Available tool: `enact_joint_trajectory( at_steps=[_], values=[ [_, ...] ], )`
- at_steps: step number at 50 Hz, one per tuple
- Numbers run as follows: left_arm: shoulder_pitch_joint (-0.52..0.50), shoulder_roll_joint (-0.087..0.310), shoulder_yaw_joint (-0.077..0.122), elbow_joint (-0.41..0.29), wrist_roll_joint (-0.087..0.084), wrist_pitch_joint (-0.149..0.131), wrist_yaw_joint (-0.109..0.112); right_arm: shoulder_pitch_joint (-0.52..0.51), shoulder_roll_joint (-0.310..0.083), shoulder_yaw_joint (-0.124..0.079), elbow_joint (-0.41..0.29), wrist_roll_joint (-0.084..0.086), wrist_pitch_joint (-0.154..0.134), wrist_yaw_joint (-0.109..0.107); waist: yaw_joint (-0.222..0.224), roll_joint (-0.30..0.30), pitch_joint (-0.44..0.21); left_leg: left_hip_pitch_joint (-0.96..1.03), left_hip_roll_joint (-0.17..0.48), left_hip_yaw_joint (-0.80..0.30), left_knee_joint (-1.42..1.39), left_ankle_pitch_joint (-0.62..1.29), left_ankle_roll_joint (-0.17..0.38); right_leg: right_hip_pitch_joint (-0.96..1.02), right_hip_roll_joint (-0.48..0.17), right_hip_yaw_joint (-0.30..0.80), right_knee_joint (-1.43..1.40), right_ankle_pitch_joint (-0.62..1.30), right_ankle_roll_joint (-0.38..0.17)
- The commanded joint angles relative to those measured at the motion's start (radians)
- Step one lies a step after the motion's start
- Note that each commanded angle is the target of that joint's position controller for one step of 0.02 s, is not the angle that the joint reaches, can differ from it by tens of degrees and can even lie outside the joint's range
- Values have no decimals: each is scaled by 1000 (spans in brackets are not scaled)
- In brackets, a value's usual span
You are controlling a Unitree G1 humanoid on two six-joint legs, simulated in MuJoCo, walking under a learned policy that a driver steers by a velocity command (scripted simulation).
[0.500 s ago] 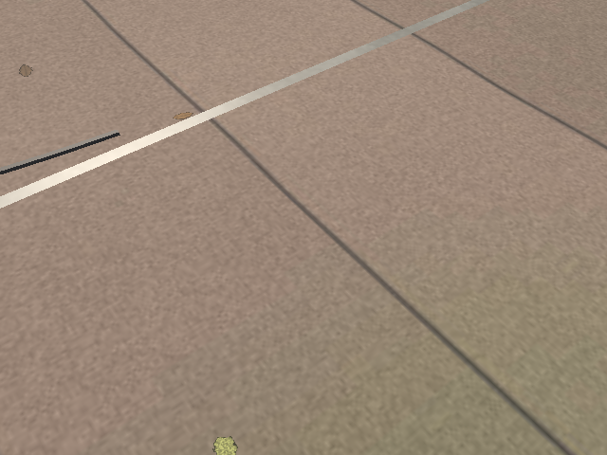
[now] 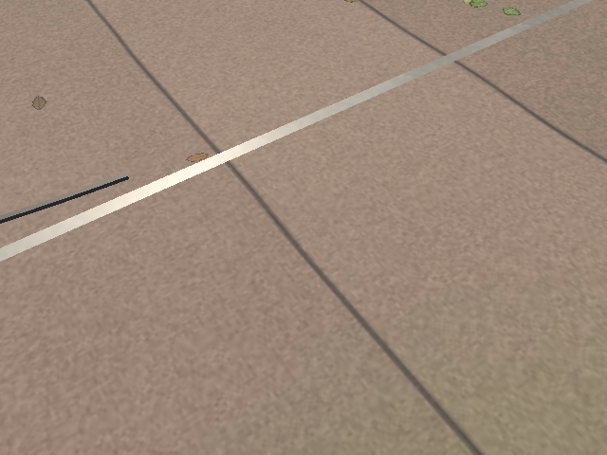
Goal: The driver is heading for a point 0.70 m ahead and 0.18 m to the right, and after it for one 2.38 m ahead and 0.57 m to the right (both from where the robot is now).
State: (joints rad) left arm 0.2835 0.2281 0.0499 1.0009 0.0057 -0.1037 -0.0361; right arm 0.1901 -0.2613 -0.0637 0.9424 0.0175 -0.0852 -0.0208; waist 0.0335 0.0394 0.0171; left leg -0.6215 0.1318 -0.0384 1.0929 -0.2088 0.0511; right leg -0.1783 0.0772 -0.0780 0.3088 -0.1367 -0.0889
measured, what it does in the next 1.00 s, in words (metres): walks ahead, turning right: left foot, then right foot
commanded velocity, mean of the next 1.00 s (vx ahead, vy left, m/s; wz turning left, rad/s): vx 0.49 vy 0.00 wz -0.35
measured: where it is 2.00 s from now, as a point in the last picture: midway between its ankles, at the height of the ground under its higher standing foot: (384, 369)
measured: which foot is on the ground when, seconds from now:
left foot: up 0.00-0.30, down 0.32-0.86, up 0.88-1.00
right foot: down 0.00-0.34, up 0.36-0.86, down 0.88-1.00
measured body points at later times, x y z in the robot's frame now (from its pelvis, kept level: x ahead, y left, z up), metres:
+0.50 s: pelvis +0.29 +0.07 +0.00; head +0.32 +0.07 +0.44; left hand +0.36 +0.34 -0.15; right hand +0.36 -0.21 -0.13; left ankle +0.34 +0.16 -0.74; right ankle +0.22 -0.08 -0.65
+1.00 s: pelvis +0.54 -0.05 -0.02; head +0.58 -0.08 +0.43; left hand +0.77 +0.15 -0.12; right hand +0.53 -0.35 -0.14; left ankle +0.51 +0.14 -0.64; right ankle +0.58 -0.13 -0.74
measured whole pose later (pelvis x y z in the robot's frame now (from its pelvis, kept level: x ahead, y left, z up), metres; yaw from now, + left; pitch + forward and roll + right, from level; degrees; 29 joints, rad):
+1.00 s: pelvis +0.54 -0.05 -0.02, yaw -25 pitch +1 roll +1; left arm 0.19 0.27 0.09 0.79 -0.01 -0.05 -0.04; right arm 0.17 -0.28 -0.07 0.88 0.02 -0.12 -0.01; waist 0.00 0.01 0.07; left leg -0.40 0.06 -0.01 1.24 -0.42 -0.01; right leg -0.39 0.08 -0.02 0.54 -0.18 -0.10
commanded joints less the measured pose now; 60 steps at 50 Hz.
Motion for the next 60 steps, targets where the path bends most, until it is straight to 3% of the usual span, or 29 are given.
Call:
enact_joint_trajectory(
  at_steps=[1, 6, 11, 14, 15, 16, 17, 18, 19, 20, 21, 22, 24, 28, 33, 38, 41, 43, 44, 45, 46, 47, 48, 49, 50, 52, 55, 57, 60],
  values=[
    [-26, 140, 22, -53, 0, -16, 22, 12, -55, -17, -44, -13, 6, -4, -41, -75, 37, -90, 45, -29, -128, 151, -26, -28, -291, 244, -228, 44, -153],
    [71, 152, 20, -32, -13, -4, 40, -164, -28, -5, -93, -8, -8, 17, 15, -81, 51, -63, -7, 23, -416, 353, -36, 39, -256, 154, -223, 101, -109],
    [170, 156, 24, 8, -22, 20, 43, -310, -32, 8, -153, 2, -21, 46, 56, -76, 90, -95, -38, 25, -554, 269, -26, 204, -311, 175, -145, 143, -110],
    [147, 184, 37, 0, -26, 35, 49, -260, -74, -3, -158, 5, -37, 58, 2, -114, 56, 36, -75, 30, -613, 160, -3, 239, -338, 216, -51, 276, -92],
    [120, 192, 39, -10, -26, 38, 49, -176, -104, -17, -138, 4, -42, 55, -51, -129, 4, 174, -106, 55, -631, 141, 12, 222, -318, 206, 36, 429, -77],
    [101, 169, 29, -22, -20, 39, 47, -1, -157, -44, -88, 2, -46, 47, -131, -120, -109, 427, -109, 57, -621, 159, 44, 147, -258, 169, 224, 504, -47],
    [94, 123, 11, -58, -3, 36, 45, 201, -241, -66, -54, -18, -46, 35, -197, -22, -286, 763, 88, -146, -581, 156, 111, -70, -180, 116, 546, 252, -7],
    [233, -17, -24, -60, -20, 16, 39, 250, -290, -74, -30, -26, -36, 38, -122, 262, -429, 1072, 317, -598, -700, -24, 249, -448, -17, 101, 874, -399, 53],
    [184, 102, 3, -47, -47, 1, 39, 233, -182, -46, -43, -22, -35, 37, -154, 179, -399, 1026, 290, -640, -762, -111, 221, -533, -67, 227, 999, -436, 45],
    [94, 152, 20, -76, -62, -4, 42, 149, -130, -30, -57, -17, -36, 32, -143, 134, -248, 896, 261, -466, -776, -68, 169, -595, -114, 206, 1021, -350, 36],
    [48, 146, 23, -84, -57, -2, 49, 72, -105, -20, -69, -19, -38, 32, -113, 54, -168, 746, 227, -345, -807, 20, 145, -559, -163, 185, 993, -259, 37],
    [26, 133, 31, -88, -44, 5, 53, 23, -81, -16, -69, -23, -39, 34, -86, 34, -107, 623, 193, -255, -848, 71, 130, -517, -192, 182, 943, -200, 38],
    [60, 84, 35, -88, -46, 35, 49, -12, -51, -9, -58, -34, -43, 36, -36, 65, -61, 503, 150, -126, -912, 111, 118, -433, -223, 183, 894, -144, 34],
    [-4, 64, 40, -136, -37, 68, 46, 6, -92, -25, -35, -35, -46, 19, -19, 24, 6, 463, 149, 21, -967, 218, 134, -512, -235, 187, 797, -32, 50],
    [-156, 53, 32, -195, -26, 60, 17, 39, -130, -35, -28, -31, -33, -2, -55, 5, 47, 503, 124, 169, -985, 251, 108, -514, -213, 119, 516, 181, 56],
    [-302, 54, 22, -275, -28, 61, -15, 119, -163, -48, -7, -9, -4, -6, -98, -3, 89, 673, 172, 231, -922, 324, 91, -550, -190, 46, 373, 111, 22],
    [-259, 99, 43, -299, -30, 66, -26, 93, -203, -61, -21, 3, 17, -9, -41, 44, 27, 726, 181, 273, -755, 732, 61, -405, -109, -33, 354, -36, -29],
    [-8, 183, 93, -244, -37, 67, -17, 59, -214, -60, -35, 10, 32, -11, 103, 37, -109, 642, 130, 310, -402, 874, 16, -53, -14, -67, 274, -14, -90],
    [147, 283, 131, -206, -35, 76, 6, 70, -180, -47, -58, -12, 26, -12, 153, -83, -199, 384, 82, 313, -77, 544, -37, 251, -128, 152, 237, -25, -149],
    [100, 375, 136, -217, -37, 66, 10, 150, -21, -2, -113, -39, -7, 3, 10, -310, -271, -43, -136, 176, 244, -366, -91, 521, -359, 736, 109, -181, -323],
    [145, 300, 111, -241, -23, 52, 3, 41, -101, -11, -137, 8, -54, 17, 84, -197, -360, -158, -146, -39, 341, -389, -68, 570, -414, 918, -33, -254, -342],
    [93, 244, 95, -240, -13, 38, 1, -44, -133, -20, -164, 39, -73, 22, 81, -155, -217, -240, -104, -37, 322, -298, -45, 485, -397, 767, -32, -69, -293],
    [13, 207, 83, -259, -19, 30, 2, -41, -132, -19, -152, 21, -79, 14, 32, -74, -144, -185, -57, -39, 241, -213, -35, 329, -350, 610, -5, 139, -253],
    [-69, 175, 74, -281, -17, 30, 3, -26, -144, -30, -135, -9, -72, 4, -14, -42, -102, -95, -25, -36, 163, -174, -46, 177, -308, 486, 8, 329, -220],
    [-104, 155, 66, -298, -9, 32, 8, 0, -158, -39, -132, -18, -54, 2, -47, -44, -98, -14, -9, -39, 127, -161, -55, 82, -283, 418, 5, 453, -206],
    [-101, 176, 69, -301, -8, 34, 19, 9, -128, -39, -147, -27, -21, -2, -72, -40, -97, 45, -20, -20, 45, -138, -82, -12, -256, 356, -1, 609, -203],
    [-65, 217, 81, -297, -15, 46, 44, -53, -92, -27, -182, -38, 1, -10, -62, -71, -98, 45, -74, 4, -139, -6, -111, -55, -201, 283, 17, 700, -178],
    [-52, 210, 80, -299, -27, 66, 58, -112, -79, -18, -203, -34, 4, -4, -39, -108, -113, 74, -106, 5, -285, 115, -114, -57, -164, 265, 42, 638, -134],
    [-28, 208, 79, -301, -30, 92, 74, -194, -85, -12, -233, -23, 7, 11, -2, -139, -124, 111, -146, -5, -442, 220, -113, -34, -160, 311, 76, 509, -86]
  ],
)
Next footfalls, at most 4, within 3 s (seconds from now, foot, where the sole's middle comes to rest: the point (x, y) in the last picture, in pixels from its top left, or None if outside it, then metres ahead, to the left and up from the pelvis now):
0.32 left None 0.38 0.16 -0.78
0.88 right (397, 411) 0.61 -0.14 -0.78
1.34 left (370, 311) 0.88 -0.09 -0.78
1.70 right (442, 377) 0.70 -0.26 -0.78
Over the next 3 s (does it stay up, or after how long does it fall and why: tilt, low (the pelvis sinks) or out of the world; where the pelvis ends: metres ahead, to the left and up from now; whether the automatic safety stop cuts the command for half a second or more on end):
stays up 0.93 -0.14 -0.01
